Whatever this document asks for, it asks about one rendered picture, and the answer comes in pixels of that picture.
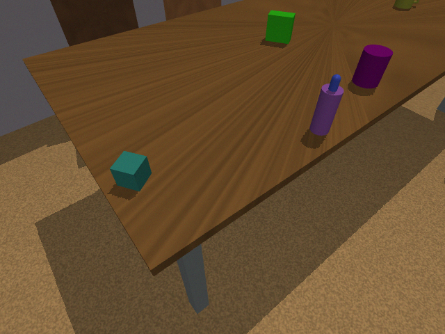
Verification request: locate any table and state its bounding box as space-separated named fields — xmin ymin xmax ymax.
xmin=22 ymin=0 xmax=445 ymax=314

